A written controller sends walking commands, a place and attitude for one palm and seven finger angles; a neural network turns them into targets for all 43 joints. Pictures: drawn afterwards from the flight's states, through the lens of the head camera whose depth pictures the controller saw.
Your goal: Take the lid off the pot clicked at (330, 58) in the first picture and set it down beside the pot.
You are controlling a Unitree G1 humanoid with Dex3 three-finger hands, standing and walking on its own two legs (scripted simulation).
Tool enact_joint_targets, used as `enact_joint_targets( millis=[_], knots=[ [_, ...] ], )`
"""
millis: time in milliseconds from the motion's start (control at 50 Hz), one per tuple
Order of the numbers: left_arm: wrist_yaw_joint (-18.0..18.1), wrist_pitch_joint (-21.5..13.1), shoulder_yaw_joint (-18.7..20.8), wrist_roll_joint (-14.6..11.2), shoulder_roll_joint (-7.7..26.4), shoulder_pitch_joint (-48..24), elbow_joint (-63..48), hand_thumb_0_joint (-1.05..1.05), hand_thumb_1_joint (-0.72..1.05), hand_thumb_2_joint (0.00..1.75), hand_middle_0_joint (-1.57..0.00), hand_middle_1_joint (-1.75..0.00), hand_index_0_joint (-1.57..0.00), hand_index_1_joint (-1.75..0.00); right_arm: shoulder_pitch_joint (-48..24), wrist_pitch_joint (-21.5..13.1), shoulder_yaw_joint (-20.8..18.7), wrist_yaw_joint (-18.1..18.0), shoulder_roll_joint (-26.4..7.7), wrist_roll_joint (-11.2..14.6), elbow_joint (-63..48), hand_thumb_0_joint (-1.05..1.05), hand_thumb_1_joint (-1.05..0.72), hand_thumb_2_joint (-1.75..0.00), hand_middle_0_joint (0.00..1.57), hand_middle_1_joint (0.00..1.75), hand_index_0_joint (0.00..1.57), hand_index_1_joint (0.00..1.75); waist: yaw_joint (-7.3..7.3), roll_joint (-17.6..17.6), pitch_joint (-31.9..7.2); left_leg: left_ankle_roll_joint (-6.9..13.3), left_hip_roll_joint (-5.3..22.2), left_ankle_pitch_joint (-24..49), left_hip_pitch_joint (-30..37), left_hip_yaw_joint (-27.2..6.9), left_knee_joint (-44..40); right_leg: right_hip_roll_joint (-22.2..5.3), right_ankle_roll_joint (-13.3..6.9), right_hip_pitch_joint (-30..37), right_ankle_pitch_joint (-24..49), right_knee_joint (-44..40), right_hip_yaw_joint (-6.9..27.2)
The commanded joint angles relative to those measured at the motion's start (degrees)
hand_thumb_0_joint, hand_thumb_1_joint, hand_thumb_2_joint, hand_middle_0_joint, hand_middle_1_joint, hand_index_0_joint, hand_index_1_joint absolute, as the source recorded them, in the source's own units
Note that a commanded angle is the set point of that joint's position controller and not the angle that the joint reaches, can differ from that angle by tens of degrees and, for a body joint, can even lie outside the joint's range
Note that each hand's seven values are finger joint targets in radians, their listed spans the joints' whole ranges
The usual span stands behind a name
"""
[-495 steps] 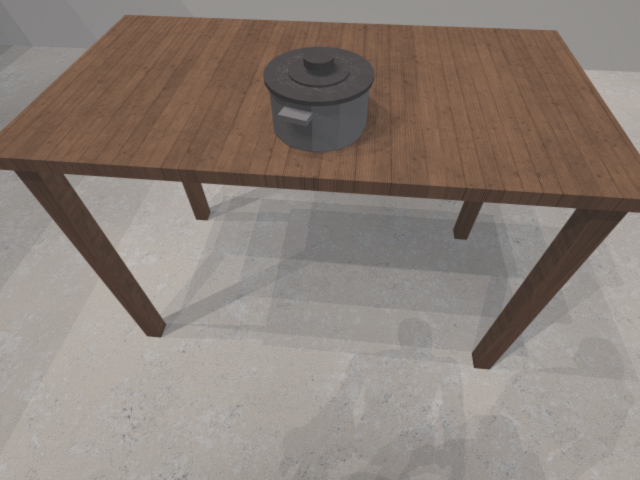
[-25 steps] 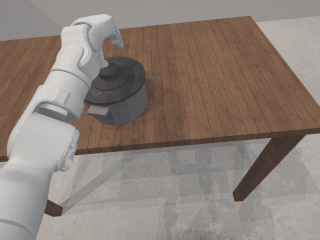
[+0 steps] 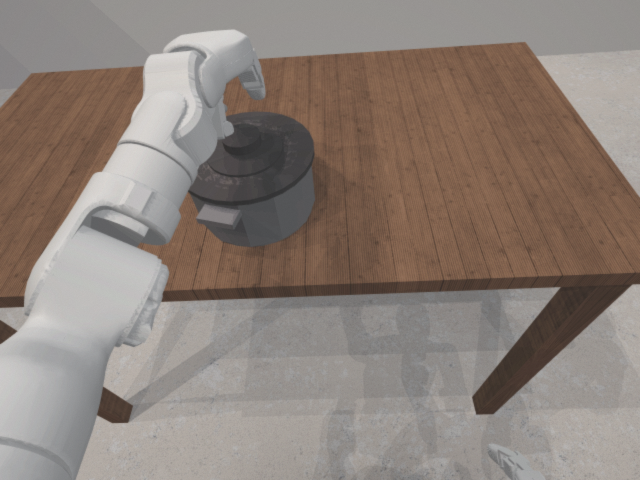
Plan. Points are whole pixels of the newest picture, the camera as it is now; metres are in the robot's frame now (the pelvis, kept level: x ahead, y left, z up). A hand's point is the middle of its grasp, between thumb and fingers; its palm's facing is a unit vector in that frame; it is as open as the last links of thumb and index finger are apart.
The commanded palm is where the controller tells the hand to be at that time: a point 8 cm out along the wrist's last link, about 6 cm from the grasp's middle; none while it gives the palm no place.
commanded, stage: lower the open fingers around the knob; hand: left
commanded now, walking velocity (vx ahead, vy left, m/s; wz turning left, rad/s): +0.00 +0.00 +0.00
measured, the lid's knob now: (241, 139) +0.52 +0.10 +0.15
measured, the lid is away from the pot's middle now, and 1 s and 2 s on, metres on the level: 0.00 0.00 0.00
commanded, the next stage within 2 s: none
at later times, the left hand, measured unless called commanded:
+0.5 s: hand (231, 131) +0.48 +0.10 +0.19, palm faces -0.32 -0.06 -0.95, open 10.1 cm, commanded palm +0.47 +0.10 +0.25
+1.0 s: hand (231, 138) +0.49 +0.10 +0.18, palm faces -0.35 -0.07 -0.93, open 10.1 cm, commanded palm +0.48 +0.11 +0.23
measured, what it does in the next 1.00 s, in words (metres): stands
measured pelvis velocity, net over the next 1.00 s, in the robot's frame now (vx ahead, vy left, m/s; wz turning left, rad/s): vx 0.00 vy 0.00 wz -0.02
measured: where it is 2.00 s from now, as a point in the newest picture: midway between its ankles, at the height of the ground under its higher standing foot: outside the picture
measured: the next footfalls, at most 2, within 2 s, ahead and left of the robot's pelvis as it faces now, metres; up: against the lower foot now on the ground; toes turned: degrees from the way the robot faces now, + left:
none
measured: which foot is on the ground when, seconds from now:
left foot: down 0.00-1.00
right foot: down 0.00-1.00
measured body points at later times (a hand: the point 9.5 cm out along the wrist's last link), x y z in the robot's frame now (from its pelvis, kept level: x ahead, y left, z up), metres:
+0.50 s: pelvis +0.00 +0.00 +0.00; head +0.03 -0.03 +0.45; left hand +0.49 +0.10 +0.25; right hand +0.08 -0.26 -0.14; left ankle -0.03 +0.09 -0.74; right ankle -0.01 -0.12 -0.74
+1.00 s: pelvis +0.00 +0.00 +0.00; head +0.04 -0.03 +0.45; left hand +0.50 +0.10 +0.23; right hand +0.07 -0.26 -0.14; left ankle -0.03 +0.09 -0.74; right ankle -0.01 -0.12 -0.74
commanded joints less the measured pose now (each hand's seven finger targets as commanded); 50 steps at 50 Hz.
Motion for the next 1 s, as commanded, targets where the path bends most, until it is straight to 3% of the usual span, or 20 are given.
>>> enact_joint_targets(
  millis=[0,60,80,100,140,180,220,280,320,400,480,520,580,660,680,720,800,880,920,980],
  knots=[
    [3.17,-0.16,6.26,1.74,13.54,-34.10,-10.59,0.00,-0.37,1.64,-0.86,-0.08,-0.86,-0.08,-0.01,-1.68,-1.79,-0.23,-6.12,-0.19,-5.91,0.00,-0.90,-0.90,0.20,0.30,0.20,0.30,-0.93,-5.93,-25.25,0.13,0.75,25.89,12.04,-4.25,0.82,2.47,-2.50,9.07,20.94,0.00,1.22],
    [2.52,2.00,3.35,1.15,8.91,-31.48,-3.48,0.00,-0.37,1.64,-0.86,-0.08,-0.86,-0.08,0.55,-1.45,-1.97,-0.15,-6.06,-0.02,-5.04,0.00,-0.90,-0.90,0.20,0.30,0.20,0.30,-1.73,-8.27,-21.21,0.37,0.63,24.80,10.76,-4.09,1.01,2.80,-2.48,6.94,20.34,-0.20,0.81],
    [2.62,1.98,5.48,-0.31,10.44,-28.74,-3.22,0.00,-0.37,1.64,-0.86,-0.08,-0.86,-0.08,1.20,-1.00,-2.25,-0.19,-7.16,-0.11,-4.92,0.00,-0.90,-0.90,0.20,0.30,0.20,0.30,-1.41,-7.93,-21.29,0.40,0.58,24.47,9.95,-3.88,0.87,2.49,-2.57,8.05,21.04,-0.62,0.80],
    [2.50,2.07,7.56,1.24,13.89,-30.35,-3.02,0.00,-0.37,1.64,-0.86,-0.08,-0.86,-0.08,0.57,-0.93,-1.72,-0.39,-6.87,-0.31,-5.17,0.00,-0.90,-0.90,0.20,0.30,0.20,0.30,-1.00,-9.94,-22.21,0.44,0.45,22.00,8.71,-3.60,0.25,2.52,-2.35,9.68,20.79,-0.39,1.14],
    [2.18,1.33,4.71,1.37,11.67,-35.78,-7.53,0.00,-0.37,1.64,-0.86,-0.08,-0.86,-0.08,0.23,-1.79,-1.84,-0.51,-6.13,-0.09,-5.92,0.00,-0.90,-0.90,0.20,0.30,0.20,0.30,-1.58,-7.25,-24.10,0.62,0.36,22.55,10.91,-3.81,0.28,2.39,-2.42,9.36,20.65,-0.19,1.28],
    [2.00,1.08,3.26,-0.24,8.79,-32.40,-7.67,0.00,-0.37,1.64,-0.86,-0.08,-0.86,-0.08,0.92,-2.05,-2.42,-0.42,-6.50,-0.25,-6.02,0.00,-0.90,-0.90,0.20,0.30,0.20,0.30,-1.81,-6.39,-24.87,0.80,0.58,26.15,12.91,-4.34,1.37,2.44,-2.49,8.51,21.61,-0.46,1.21],
    [1.99,1.36,8.44,1.65,15.44,-32.92,-5.89,0.00,-0.37,1.64,-0.86,-0.08,-0.86,-0.08,1.78,-2.22,-2.27,-0.64,-6.70,-0.65,-5.31,0.00,-0.90,-0.90,0.20,0.30,0.20,0.30,-1.01,-8.30,-25.14,1.02,0.39,24.55,11.35,-3.81,0.82,2.60,-2.35,10.84,22.56,-0.32,1.54],
    [1.57,1.11,4.61,0.06,10.23,-30.16,-6.60,0.00,-0.37,1.64,-0.86,-0.08,-0.86,-0.08,1.80,-2.34,-2.65,-0.37,-6.72,-0.38,-5.80,0.00,-0.90,-0.90,0.20,0.30,0.20,0.30,-1.40,-7.14,-24.13,1.03,0.51,27.25,11.79,-3.77,1.08,2.44,-2.38,10.01,23.69,-0.55,1.33],
    [1.28,1.56,4.32,1.25,10.18,-30.06,-4.48,0.00,-0.37,1.64,-0.86,-0.08,-0.86,-0.08,1.61,-2.14,-2.33,-0.21,-6.54,-0.38,-5.24,0.00,-0.90,-0.90,0.20,0.30,0.20,0.30,-1.59,-8.31,-21.34,0.94,0.39,24.15,10.68,-3.64,0.60,2.79,-2.32,8.68,21.82,-0.75,1.14],
    [1.52,0.70,5.88,0.81,12.55,-32.46,-8.66,0.00,-0.37,1.64,-0.86,-0.08,-0.86,-0.08,2.02,-2.62,-2.57,-0.38,-6.61,-0.51,-5.38,0.00,-0.90,-0.90,0.20,0.30,0.20,0.30,-1.45,-7.63,-24.54,1.04,0.26,24.14,12.04,-3.92,0.57,2.70,-2.22,10.46,22.53,-0.67,1.51],
    [1.86,0.73,4.46,-0.26,9.83,-28.97,-6.86,0.00,-0.37,1.64,-0.86,-0.08,-0.86,-0.08,2.56,-2.90,-2.99,-0.34,-6.98,-0.52,-5.13,0.00,-0.90,-0.90,0.20,0.30,0.20,0.30,-1.52,-6.06,-22.93,1.03,0.49,25.94,12.79,-4.29,1.03,2.78,-2.49,8.50,21.85,-0.85,1.09],
    [1.98,0.83,6.04,0.93,12.04,-28.97,-5.82,0.00,-0.37,1.64,-0.86,-0.08,-0.86,-0.08,2.25,-3.02,-2.80,-0.40,-6.70,-0.58,-5.02,0.00,-0.90,-0.90,0.20,0.30,0.20,0.30,-1.28,-7.24,-23.28,1.11,0.29,23.33,11.91,-3.87,0.76,2.81,-2.38,9.49,21.33,-0.61,1.35],
    [1.55,1.11,2.11,-0.63,6.76,-25.88,-2.42,0.00,-0.37,1.64,-0.86,-0.08,-0.86,-0.08,2.38,-2.09,-2.83,-0.38,-7.23,-0.19,-4.71,0.00,-0.90,-0.90,0.20,0.30,0.20,0.30,-2.16,-8.09,-18.83,1.05,0.16,20.47,9.40,-3.35,0.34,2.79,-2.46,7.38,19.94,-1.28,0.72],
    [2.25,1.36,5.59,1.38,11.95,-26.90,0.74,0.00,-0.37,1.64,-0.86,-0.08,-0.86,-0.08,2.67,-1.57,-2.36,-0.74,-7.28,-0.33,-4.20,0.00,-0.90,-0.90,0.20,0.30,0.20,0.30,-1.75,-8.55,-19.62,0.99,-0.06,17.36,7.95,-3.07,0.19,2.88,-2.50,8.32,18.91,-0.67,1.15],
    [2.34,0.85,4.29,0.16,9.97,-26.91,-1.44,0.00,-0.37,1.64,-0.86,-0.08,-0.86,-0.08,2.58,-1.25,-2.61,-0.68,-7.56,-0.43,-4.70,0.00,-0.90,-0.90,0.20,0.30,0.20,0.30,-1.93,-6.38,-20.84,0.97,0.00,18.89,8.55,-3.09,0.47,2.60,-2.67,8.49,19.88,-0.67,1.15],
    [2.35,0.88,3.05,1.49,8.81,-27.98,-0.39,0.00,-0.37,1.64,-0.86,-0.08,-0.86,-0.08,2.76,-1.05,-2.56,-0.67,-7.00,-0.40,-4.45,0.00,-0.90,-0.90,0.20,0.30,0.20,0.30,-2.50,-7.71,-20.97,1.00,0.22,19.44,9.11,-3.33,0.79,2.93,-2.46,7.47,19.56,-0.60,1.07],
    [2.88,0.62,6.53,1.61,13.28,-29.22,0.03,0.00,-0.37,1.64,-0.86,-0.08,-0.86,-0.08,3.37,-1.07,-2.63,-1.10,-7.18,-0.61,-4.34,0.00,-0.90,-0.90,0.20,0.30,0.20,0.30,-2.34,-8.07,-23.16,1.26,0.19,19.49,8.98,-3.10,1.14,2.92,-2.34,9.23,20.93,-0.53,1.60],
    [2.10,0.44,3.40,-0.08,8.25,-26.92,-0.56,0.00,-0.37,1.64,-0.86,-0.08,-0.86,-0.08,3.46,-1.25,-2.96,-0.83,-7.29,-0.53,-4.74,0.00,-0.90,-0.90,0.20,0.30,0.20,0.30,-2.38,-6.51,-22.48,1.17,0.45,23.58,10.13,-3.45,1.52,2.84,-2.45,7.76,21.82,-0.45,1.07],
    [1.84,0.37,6.07,1.24,12.08,-26.72,-1.65,0.00,-0.37,1.64,-0.86,-0.08,-0.86,-0.08,3.52,-1.01,-2.81,-0.68,-7.28,-0.67,-4.70,0.00,-0.90,-0.90,0.20,0.30,0.20,0.30,-1.93,-7.23,-23.74,1.14,0.66,25.03,10.53,-3.39,1.54,2.95,-2.26,9.08,23.24,-0.14,1.36],
    [1.25,0.78,1.75,-0.30,6.30,-25.42,0.42,0.00,-0.37,1.64,-0.86,-0.08,-0.86,-0.08,3.68,-0.53,-3.09,-0.65,-7.44,-0.41,-4.42,0.00,-0.90,-0.90,0.20,0.30,0.20,0.30,-3.09,-7.76,-19.11,1.32,0.51,22.92,9.11,-2.94,1.41,3.09,-2.31,6.53,21.72,-1.19,0.73]
  ],
)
